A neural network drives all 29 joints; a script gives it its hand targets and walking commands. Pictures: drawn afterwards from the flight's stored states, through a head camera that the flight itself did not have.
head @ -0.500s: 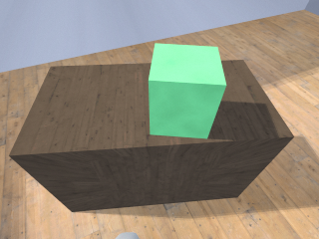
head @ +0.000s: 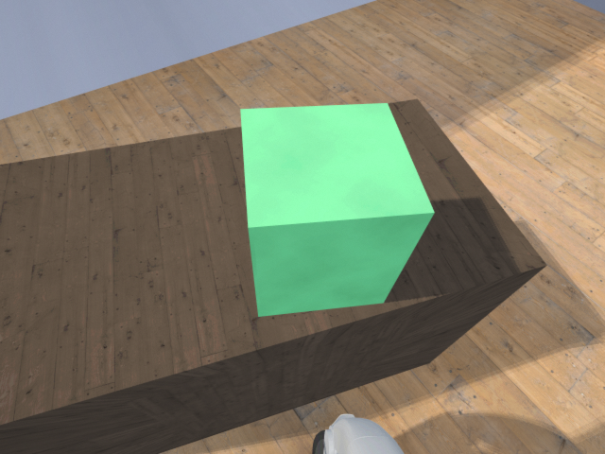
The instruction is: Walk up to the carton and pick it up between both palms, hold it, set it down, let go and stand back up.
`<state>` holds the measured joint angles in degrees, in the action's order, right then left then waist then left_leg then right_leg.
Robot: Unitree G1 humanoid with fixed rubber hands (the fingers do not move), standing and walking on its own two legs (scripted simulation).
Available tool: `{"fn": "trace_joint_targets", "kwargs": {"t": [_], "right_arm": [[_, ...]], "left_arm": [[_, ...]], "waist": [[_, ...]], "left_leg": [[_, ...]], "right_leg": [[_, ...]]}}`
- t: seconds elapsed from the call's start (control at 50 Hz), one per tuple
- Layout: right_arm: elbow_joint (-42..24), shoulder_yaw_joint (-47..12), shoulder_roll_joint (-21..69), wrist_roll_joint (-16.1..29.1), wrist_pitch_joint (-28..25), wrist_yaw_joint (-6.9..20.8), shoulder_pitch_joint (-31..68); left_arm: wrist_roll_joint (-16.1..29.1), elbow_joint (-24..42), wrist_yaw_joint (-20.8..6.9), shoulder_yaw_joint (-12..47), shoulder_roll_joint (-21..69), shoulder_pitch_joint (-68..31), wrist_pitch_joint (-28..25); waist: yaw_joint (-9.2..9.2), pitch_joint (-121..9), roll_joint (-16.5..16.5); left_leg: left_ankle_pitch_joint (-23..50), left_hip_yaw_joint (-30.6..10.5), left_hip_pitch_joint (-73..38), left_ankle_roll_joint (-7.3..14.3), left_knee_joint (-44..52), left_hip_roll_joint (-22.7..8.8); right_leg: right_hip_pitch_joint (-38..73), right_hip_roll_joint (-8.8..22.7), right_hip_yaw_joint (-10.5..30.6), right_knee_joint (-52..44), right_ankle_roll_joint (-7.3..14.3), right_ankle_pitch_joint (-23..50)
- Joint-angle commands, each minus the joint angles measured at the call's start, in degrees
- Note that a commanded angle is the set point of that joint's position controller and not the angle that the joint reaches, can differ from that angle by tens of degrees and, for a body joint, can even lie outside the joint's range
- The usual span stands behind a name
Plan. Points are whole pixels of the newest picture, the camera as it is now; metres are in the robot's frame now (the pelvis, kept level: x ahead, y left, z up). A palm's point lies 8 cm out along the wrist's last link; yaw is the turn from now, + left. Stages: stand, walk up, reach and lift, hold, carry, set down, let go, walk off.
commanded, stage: walk up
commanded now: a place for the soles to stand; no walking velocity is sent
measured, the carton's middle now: (319, 215) +0.43 -0.05 +0.02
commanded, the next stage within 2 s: none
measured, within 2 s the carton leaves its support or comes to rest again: neither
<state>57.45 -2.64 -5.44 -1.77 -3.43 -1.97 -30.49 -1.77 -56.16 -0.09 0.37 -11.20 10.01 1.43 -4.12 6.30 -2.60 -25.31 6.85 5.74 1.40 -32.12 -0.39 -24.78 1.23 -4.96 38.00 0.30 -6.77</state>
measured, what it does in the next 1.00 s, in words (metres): steps on the spot: left foot, then right foot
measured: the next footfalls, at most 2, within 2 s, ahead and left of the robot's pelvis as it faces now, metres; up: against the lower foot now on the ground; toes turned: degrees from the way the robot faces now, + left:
left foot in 0.34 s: +0.09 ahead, +0.11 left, +0.00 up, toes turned +5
right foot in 0.74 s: +0.04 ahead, -0.23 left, +0.00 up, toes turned +0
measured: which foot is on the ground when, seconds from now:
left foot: down 0.00-0.08, up 0.10-0.32, down 0.34-0.76, up 0.78-1.00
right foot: down 0.00-0.36, up 0.38-0.72, down 0.74-1.00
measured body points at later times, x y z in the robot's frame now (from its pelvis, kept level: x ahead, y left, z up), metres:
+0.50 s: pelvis +0.02 +0.00 +0.00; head +0.05 +0.02 +0.45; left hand +0.09 +0.27 -0.15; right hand +0.12 -0.25 -0.11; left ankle +0.05 +0.11 -0.73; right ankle +0.01 -0.13 -0.64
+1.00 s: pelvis -0.02 -0.08 +0.01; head +0.01 -0.10 +0.46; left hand +0.02 +0.15 -0.12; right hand -0.01 -0.32 -0.15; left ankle -0.01 +0.06 -0.71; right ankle -0.04 -0.18 -0.73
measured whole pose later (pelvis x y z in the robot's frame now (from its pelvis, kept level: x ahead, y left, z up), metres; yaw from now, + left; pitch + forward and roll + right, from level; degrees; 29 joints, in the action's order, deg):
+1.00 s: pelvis -0.02 -0.08 +0.01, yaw +0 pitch +0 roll +1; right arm 55.7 -0.6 -14.2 -1.7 0.5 -0.8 -17.6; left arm -0.4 -53.6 0.6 2.1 -9.0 16.4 -0.9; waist -0.2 4.1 3.1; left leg -20.7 1.3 16.7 -0.1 -35.1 -2.3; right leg -10.9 -0.1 -0.6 28.8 1.1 -17.5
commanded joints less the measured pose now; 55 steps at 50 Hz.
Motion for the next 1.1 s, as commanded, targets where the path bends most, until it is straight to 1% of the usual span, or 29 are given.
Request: {"fn": "trace_joint_targets", "kwargs": {"t": [0.0, 0.02, 0.04, 0.06, 0.08, 0.12, 0.2, 0.26, 0.28, 0.3, 0.32, 0.34, 0.36, 0.44, 0.52, 0.6, 0.64, 0.66, 0.68, 0.7, 0.72, 0.74, 0.78, 0.82, 0.88, 0.92, 1.02, 1.06, 1.08], "right_arm": [[-3.3, 2.4, -9.0, 0.4, 0.3, -1.2, -6.4], [-3.4, 2.0, -5.6, 0.9, 0.7, -1.2, -6.7], [-3.5, 2.0, -5.1, 0.9, 1.6, -1.7, -5.8], [-4.7, 2.8, -6.7, 0.5, 2.0, -1.7, -2.0], [-6.5, 3.2, -6.8, 0.2, 2.1, -1.5, 0.3], [-7.2, 2.9, -5.1, 0.0, 2.5, -1.4, -0.2], [-8.2, 3.5, -5.6, 0.5, 2.1, -2.7, 3.5], [-8.0, 4.6, -7.0, 0.7, 1.5, -3.0, 1.8], [-8.6, 5.1, -8.8, 0.6, 1.5, -3.3, 2.0], [-9.1, 6.1, -12.4, 0.3, 1.7, -3.5, 2.1], [-10.8, 7.6, -17.9, 0.3, 2.1, -3.9, 3.7], [-12.0, 8.1, -20.0, 0.5, 2.7, -4.2, 5.9], [-13.2, 8.6, -19.7, 0.2, 2.8, -4.7, 9.3], [-14.1, 6.4, -15.9, -0.8, 2.3, -4.2, 15.0], [-13.7, 5.8, -16.2, -1.7, 2.0, -2.3, 13.6], [-13.6, 6.3, -18.3, -0.9, 3.2, -0.3, 15.7], [-13.0, 6.6, -19.7, 0.0, 4.4, 0.6, 16.6], [-12.1, 6.3, -18.9, 0.1, 4.9, 1.0, 16.2], [-11.4, 5.9, -16.8, 0.1, 5.1, 1.5, 14.4], [-11.7, 4.4, -12.7, 0.4, 5.2, 1.8, 13.1], [-12.0, 3.2, -10.1, 0.0, 5.1, 1.7, 13.6], [-10.6, 3.5, -11.1, 0.1, 5.1, 1.1, 12.8], [-7.4, 3.1, -13.3, 0.5, 4.5, 1.2, 12.4], [-6.0, 3.7, -14.1, 0.6, 3.5, 1.2, 11.9], [-5.3, 3.3, -12.6, -0.2, 2.6, 1.0, 12.7], [-5.4, 2.6, -12.0, 0.1, 2.2, 0.7, 13.3], [-2.1, 3.0, -14.5, 0.1, 2.0, 0.2, 9.3], [-0.7, 3.0, -15.4, 0.3, 2.7, 1.0, 9.6], [-0.7, 2.6, -14.5, 0.3, 2.8, 1.2, 10.6]], "left_arm": [[0.4, -1.4, 1.6, -3.2, -12.1, 15.7, -1.4], [1.1, -2.5, 2.2, -3.4, -11.9, 19.9, -1.0], [2.2, -1.9, 3.0, -3.3, -10.9, 17.4, -0.7], [1.9, -0.5, 3.4, -2.9, -8.0, 12.5, -0.4], [1.3, 1.1, 3.5, -2.6, -6.9, 6.6, -0.3], [0.8, 3.7, 3.5, -2.2, -7.2, 0.5, -0.5], [-0.2, 3.3, 2.5, -2.9, -9.1, -0.5, 0.6], [0.4, 4.3, 1.7, -2.7, -11.2, -3.1, 1.8], [0.5, 4.7, 1.2, -2.7, -11.2, -3.8, 2.3], [0.8, 5.5, 1.0, -2.4, -9.7, -4.0, 2.7], [0.8, 6.4, 0.8, -1.4, -7.5, -1.9, 3.4], [0.0, 5.9, 1.0, -1.9, -7.6, -1.2, 4.8], [0.1, 6.2, 1.4, -2.2, -7.4, -0.4, 5.5], [-0.2, 6.2, 1.4, -3.4, -9.4, 0.7, 4.6], [0.2, 7.3, 0.3, -2.8, -8.5, 1.5, 3.2], [1.3, 7.7, -0.2, -1.7, -6.7, 5.6, 1.7], [1.1, 6.6, 0.5, -1.4, -6.0, 9.3, 0.6], [1.0, 6.4, 0.8, -1.4, -5.9, 10.5, -0.1], [0.8, 6.1, 1.0, -1.6, -7.3, 11.4, -0.9], [0.6, 6.8, 1.1, -2.3, -11.5, 11.4, -1.5], [1.1, 7.9, 1.2, -2.4, -14.2, 8.2, -1.5], [1.1, 7.4, 1.3, -2.3, -14.5, 6.7, -1.5], [1.3, 8.0, 0.7, -1.8, -11.5, -0.3, -1.7], [1.4, 7.4, 1.0, -1.0, -10.2, 1.9, -2.3], [1.6, 3.8, 1.1, -0.9, -9.2, 10.1, -3.1], [1.2, 3.4, 1.4, -0.9, -10.0, 10.5, -3.3], [0.8, 3.9, 1.4, -0.7, -8.9, 9.9, -3.7], [0.6, 3.8, 1.3, 0.0, -6.3, 10.1, -3.6], [0.6, 3.6, 1.3, 0.1, -6.5, 9.4, -3.3]], "waist": [[7.25, -12.6, 4.7], [9.35, -17.4, -2.6], [9.71, -17.9, -3.3], [9.16, -15.2, -1.4], [6.97, -9.9, -2.3], [3.92, -2.8, -3.8], [4.64, -3.8, -3.5], [2.45, -8.2, -2.1], [1.44, -8.9, -1.8], [1.13, -7.7, 2.4], [0.95, -7.4, 12.8], [0.41, -5.1, 14.4], [1.16, -2.8, 14.3], [3.74, -2.8, 9.7], [2.71, -9.4, 9.6], [2.48, -10.6, 16.9], [4.13, -9.6, 16.1], [4.92, -7.9, 14.3], [4.28, -7.9, 8.7], [3.75, -5.8, -2.1], [3.01, -2.2, -6.5], [3.63, -0.6, -6.4], [2.15, 6.1, -8.3], [2.90, 5.3, -10.1], [5.15, -3.1, -8.0], [5.30, -7.4, -6.2], [4.43, -11.9, 1.5], [3.95, -8.4, 7.0], [3.83, -4.6, 6.9]], "left_leg": [[29.0, -6.3, 14.4, -3.2, -22.2, -6.0], [-4.2, -4.8, 21.7, -4.8, -35.4, 0.0], [-17.2, -7.8, 22.1, -4.4, -37.6, -1.1], [-17.4, -9.6, 21.3, -3.7, -36.3, -1.9], [-15.6, -9.3, 19.5, -2.6, -34.9, -2.5], [-10.1, -7.4, 17.2, -1.8, -27.7, -2.0], [3.2, -2.6, 12.6, -2.5, -13.8, 0.5], [22.2, -0.8, 5.2, -2.1, -0.4, 0.6], [26.2, -3.3, 2.4, -1.1, 0.9, -1.6], [31.8, -9.6, 2.2, 1.4, 1.7, -6.9], [39.1, -22.8, 4.5, 8.1, 7.3, -19.2], [39.8, -31.0, 11.1, 15.3, 10.9, -27.1], [38.6, -32.5, 12.5, 18.7, 11.6, -28.8], [48.6, -17.0, 9.4, 11.9, 7.9, -19.4], [29.9, -13.5, 2.2, 7.7, 7.2, -13.0], [7.6, -14.7, 5.3, 7.2, 9.7, -12.3], [3.4, -13.4, 10.4, 6.7, 7.4, -12.0], [3.5, -12.6, 14.4, 5.4, 4.0, -10.9], [1.6, -11.4, 17.8, 3.6, 0.4, -9.3], [0.1, -8.4, 21.2, 0.6, -5.8, -4.6], [-6.2, -6.2, 23.7, -1.1, -7.5, -2.3], [-6.5, -8.7, 16.4, -1.1, -12.6, -3.3], [-2.7, -7.4, 13.8, -0.7, -10.4, -3.7], [1.8, -6.4, 17.0, -0.7, -8.6, -2.5], [3.6, -5.0, 16.7, -1.3, -5.3, -1.6], [5.8, -4.8, 13.2, -1.9, 0.5, -1.3], [25.8, -8.0, -2.0, 0.5, 5.1, -5.5], [16.8, -10.4, 1.2, 1.7, 6.2, -6.0], [11.9, -10.9, 4.8, 1.7, 8.1, -5.8]], "right_leg": [[31.7, 11.5, 10.8, -4.4, 10.3, 31.5], [39.1, 20.1, 21.5, -6.2, 18.0, 41.5], [35.2, 22.2, 24.7, -9.6, 21.3, 34.8], [28.1, 19.9, 23.5, -12.6, 21.1, 23.9], [19.4, 17.9, 17.8, -14.9, 19.2, 21.0], [11.2, 13.6, 9.3, -14.8, 15.7, 24.0], [9.4, 9.8, 6.3, -9.9, 13.2, 27.6], [7.0, 7.7, 5.3, -4.2, 8.7, 12.4], [3.9, 6.2, 4.9, -2.2, 6.7, 6.2], [0.1, 3.9, 3.0, 2.1, 4.4, -1.6], [-2.8, -0.9, -0.4, 13.4, 1.0, -18.4], [-2.4, -1.6, 3.5, 27.6, -0.2, -31.9], [-4.5, -0.5, 8.4, 33.7, -1.0, -32.0], [-6.8, -0.2, 10.7, 35.3, -2.8, -23.0], [-3.9, -1.5, 7.2, 21.1, -3.8, -19.8], [6.1, -1.8, 2.7, 2.8, -3.7, -19.7], [14.7, -2.7, 0.1, -10.1, -2.8, -12.8], [18.5, -2.2, 2.1, -14.1, -2.5, -9.0], [21.5, 1.1, 7.5, -15.3, -2.0, -8.8], [18.9, 9.8, 19.9, -19.9, 0.0, -11.6], [12.6, 15.8, 26.4, -24.4, 2.9, -12.9], [3.3, 16.6, 26.2, -26.8, 6.8, -19.8], [-2.1, 11.3, 19.2, -27.3, 4.8, -20.7], [6.6, 8.8, 14.0, -22.7, 3.9, -0.5], [19.8, 8.4, 12.5, -14.6, 4.0, 23.9], [22.4, 8.9, 12.8, -12.0, 4.8, 26.6], [14.7, 6.1, 11.9, -10.4, 4.4, 11.1], [12.0, 3.9, 11.3, -14.5, 3.1, -4.6], [12.3, 3.3, 10.8, -15.2, 3.1, -9.6]]}}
